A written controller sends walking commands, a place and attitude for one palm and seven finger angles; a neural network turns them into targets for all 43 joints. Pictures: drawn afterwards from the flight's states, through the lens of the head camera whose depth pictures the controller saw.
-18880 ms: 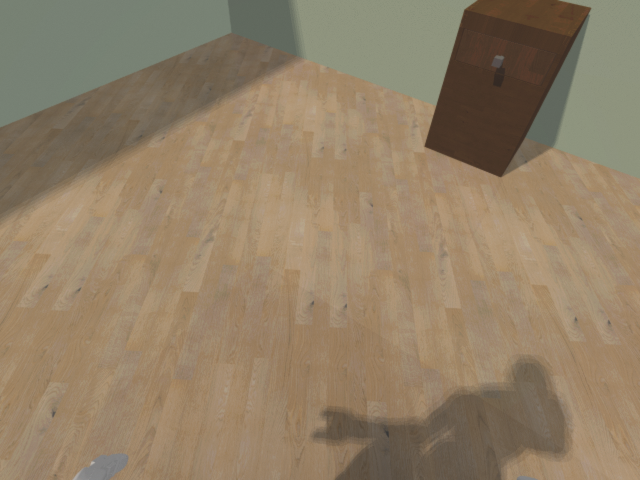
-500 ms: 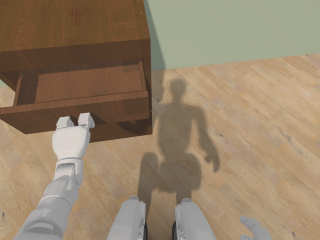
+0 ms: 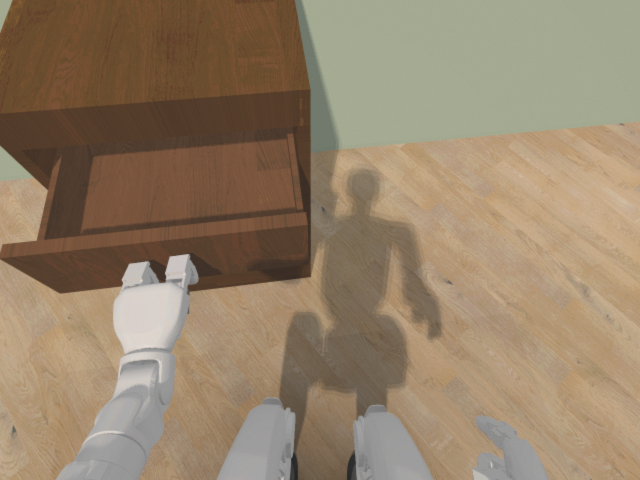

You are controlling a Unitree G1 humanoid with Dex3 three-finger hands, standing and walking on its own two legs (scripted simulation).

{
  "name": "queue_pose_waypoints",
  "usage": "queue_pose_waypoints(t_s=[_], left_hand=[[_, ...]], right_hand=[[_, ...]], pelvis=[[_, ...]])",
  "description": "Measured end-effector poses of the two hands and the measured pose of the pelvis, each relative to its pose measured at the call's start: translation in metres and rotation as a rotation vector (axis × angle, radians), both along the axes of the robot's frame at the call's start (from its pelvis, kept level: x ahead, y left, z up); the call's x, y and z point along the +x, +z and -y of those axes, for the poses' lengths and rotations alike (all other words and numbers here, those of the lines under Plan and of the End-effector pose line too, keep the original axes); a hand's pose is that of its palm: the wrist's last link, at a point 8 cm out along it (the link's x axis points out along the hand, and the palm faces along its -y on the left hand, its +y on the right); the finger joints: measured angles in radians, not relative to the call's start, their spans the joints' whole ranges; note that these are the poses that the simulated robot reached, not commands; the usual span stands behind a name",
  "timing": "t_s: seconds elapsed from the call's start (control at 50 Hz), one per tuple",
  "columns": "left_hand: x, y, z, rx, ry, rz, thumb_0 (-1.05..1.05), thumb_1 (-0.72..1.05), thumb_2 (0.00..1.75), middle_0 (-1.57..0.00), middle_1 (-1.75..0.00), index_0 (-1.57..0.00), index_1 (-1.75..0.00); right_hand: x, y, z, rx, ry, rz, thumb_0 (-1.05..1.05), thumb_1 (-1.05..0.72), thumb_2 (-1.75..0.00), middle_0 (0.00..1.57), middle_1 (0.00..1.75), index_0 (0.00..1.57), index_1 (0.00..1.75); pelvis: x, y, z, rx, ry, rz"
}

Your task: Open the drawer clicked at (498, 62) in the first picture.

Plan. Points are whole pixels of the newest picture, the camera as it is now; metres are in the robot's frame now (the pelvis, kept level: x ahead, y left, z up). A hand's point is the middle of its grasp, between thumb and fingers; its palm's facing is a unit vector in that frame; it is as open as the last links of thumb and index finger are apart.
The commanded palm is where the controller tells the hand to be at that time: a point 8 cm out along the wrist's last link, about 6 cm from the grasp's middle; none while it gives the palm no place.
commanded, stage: pull the drawer open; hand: left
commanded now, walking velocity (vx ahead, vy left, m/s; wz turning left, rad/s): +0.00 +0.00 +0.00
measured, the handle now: (173, 286) +0.36 +0.23 -0.07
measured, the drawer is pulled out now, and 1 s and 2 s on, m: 0.17 0.25 0.30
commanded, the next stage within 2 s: open the thumb to release the handle in 1.86 s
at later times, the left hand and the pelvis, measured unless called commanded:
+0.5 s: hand (168, 350) +0.28 +0.22 -0.09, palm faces -0.05 -0.08 -1.00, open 7.0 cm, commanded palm +0.25 +0.22 -0.04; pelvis +0.00 +0.00 +0.00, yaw +0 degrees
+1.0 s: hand (167, 383) +0.24 +0.22 -0.09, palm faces -0.07 -0.10 -0.99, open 7.0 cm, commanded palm +0.20 +0.22 -0.04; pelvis +0.00 -0.01 +0.00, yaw +0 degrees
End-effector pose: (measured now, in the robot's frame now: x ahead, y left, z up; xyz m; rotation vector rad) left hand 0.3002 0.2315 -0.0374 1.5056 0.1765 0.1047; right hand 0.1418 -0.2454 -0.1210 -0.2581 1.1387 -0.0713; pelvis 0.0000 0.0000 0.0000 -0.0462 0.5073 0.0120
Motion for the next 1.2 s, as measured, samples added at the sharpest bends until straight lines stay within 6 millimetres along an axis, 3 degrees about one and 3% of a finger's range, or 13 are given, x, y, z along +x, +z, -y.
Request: queue_pose_waypoints(t_s=[1.2], left_hand=[[-0.096,0.001,0.018,-0.035,0.014,-0.042,0.04,0.56,0.68,-0.42,-1.35,-0.32,-1.35]], right_hand=[[0.058,0.008,-0.013,0.024,0.105,0.179,0.00,-0.90,-0.90,0.20,0.30,0.20,0.30]], pelvis=[[0.001,-0.005,0.011,0.017,-0.003,0.027]])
